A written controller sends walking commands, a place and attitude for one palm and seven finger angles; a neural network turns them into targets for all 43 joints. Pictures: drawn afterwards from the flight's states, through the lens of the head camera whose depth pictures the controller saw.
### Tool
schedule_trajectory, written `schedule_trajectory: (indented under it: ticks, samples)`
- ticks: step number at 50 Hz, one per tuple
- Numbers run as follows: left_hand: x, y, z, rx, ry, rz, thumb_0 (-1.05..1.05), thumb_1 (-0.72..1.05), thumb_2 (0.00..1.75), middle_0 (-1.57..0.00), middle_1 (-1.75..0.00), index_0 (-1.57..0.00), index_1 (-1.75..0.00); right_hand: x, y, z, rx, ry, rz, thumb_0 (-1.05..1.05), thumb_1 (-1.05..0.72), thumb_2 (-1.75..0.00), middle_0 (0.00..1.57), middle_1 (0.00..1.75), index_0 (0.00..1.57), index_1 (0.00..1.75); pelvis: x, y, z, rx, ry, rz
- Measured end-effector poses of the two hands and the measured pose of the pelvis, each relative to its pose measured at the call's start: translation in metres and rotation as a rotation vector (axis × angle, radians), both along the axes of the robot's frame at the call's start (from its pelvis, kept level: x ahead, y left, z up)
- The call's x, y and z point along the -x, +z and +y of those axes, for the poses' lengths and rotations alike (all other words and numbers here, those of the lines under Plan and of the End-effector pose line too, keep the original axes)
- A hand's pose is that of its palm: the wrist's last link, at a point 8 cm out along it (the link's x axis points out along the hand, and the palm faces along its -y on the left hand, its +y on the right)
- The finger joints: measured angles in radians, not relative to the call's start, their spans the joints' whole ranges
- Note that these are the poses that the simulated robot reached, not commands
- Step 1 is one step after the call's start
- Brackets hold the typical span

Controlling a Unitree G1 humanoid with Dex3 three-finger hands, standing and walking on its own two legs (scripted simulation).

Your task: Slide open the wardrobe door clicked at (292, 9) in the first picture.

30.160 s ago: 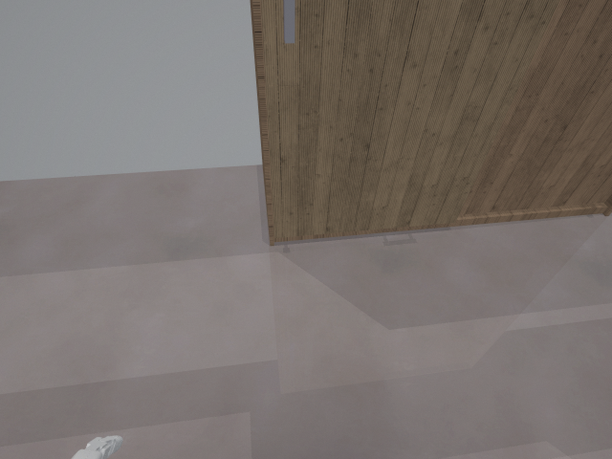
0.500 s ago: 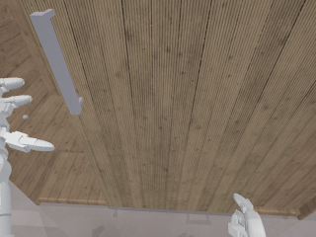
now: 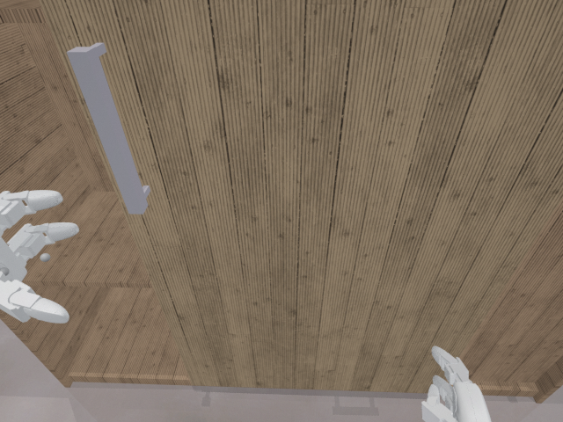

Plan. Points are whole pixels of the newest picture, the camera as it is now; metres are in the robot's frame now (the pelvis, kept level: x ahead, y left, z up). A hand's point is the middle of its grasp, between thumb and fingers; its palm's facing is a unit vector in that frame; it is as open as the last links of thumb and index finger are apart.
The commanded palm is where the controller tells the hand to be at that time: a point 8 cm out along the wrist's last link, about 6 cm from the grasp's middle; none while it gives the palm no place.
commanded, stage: draw the hand back to the body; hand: left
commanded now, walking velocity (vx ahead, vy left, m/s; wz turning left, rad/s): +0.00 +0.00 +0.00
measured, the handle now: (120, 135) +0.44 +0.31 +0.23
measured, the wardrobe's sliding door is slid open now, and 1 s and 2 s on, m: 0.44 0.44 0.44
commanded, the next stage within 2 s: step back with the hand held close in 1.12 s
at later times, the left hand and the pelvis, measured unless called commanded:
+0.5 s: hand (65, 268) +0.22 +0.29 +0.17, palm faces +0.48 -0.81 -0.34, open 11.2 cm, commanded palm +0.17 +0.32 +0.18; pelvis +0.01 +0.02 +0.01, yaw -1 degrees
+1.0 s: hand (78, 282) +0.21 +0.26 +0.17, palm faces +0.44 -0.83 -0.35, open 7.5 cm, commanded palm +0.16 +0.30 +0.18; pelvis +0.02 +0.01 +0.01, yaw +0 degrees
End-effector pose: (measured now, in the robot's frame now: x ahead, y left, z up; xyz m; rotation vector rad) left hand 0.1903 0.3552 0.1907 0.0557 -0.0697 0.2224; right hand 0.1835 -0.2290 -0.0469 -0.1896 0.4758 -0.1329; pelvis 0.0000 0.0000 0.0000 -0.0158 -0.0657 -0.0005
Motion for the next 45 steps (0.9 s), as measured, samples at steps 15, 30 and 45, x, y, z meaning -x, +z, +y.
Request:
schedule_trajectory:
  ticks: [15,30,45]
  samples:
    - [0.028,-0.001,-0.022,-0.316,0.298,-0.114,-0.01,-0.2,0.37,-0.24,-0.94,-0.24,-0.94,0.012,-0.018,0.024,0.023,0.081,0.115,0.01,-0.91,-0.9,0.2,0.3,0.2,0.3,0.006,0.003,0.01,-0.001,0.008,0.002]
    - [0.009,-0.005,-0.043,-0.366,0.21,-0.082,0.0,0.33,0.63,-0.23,-0.63,-0.23,-0.63,0.001,-0.024,0.021,0.003,0.031,0.18,0.01,-0.91,-0.9,0.2,0.3,0.2,0.3,-0.022,0.007,0.017,-0.011,-0.017,0.0]
    - [0.023,-0.01,-0.052,-0.356,0.213,-0.045,0.01,0.8,0.86,-0.21,-0.35,-0.21,-0.35,-0.022,-0.011,0.019,0.016,0.056,0.151,0.01,-0.91,-0.9,0.2,0.3,0.2,0.3,-0.024,0.008,0.009,-0.011,-0.009,-0.005]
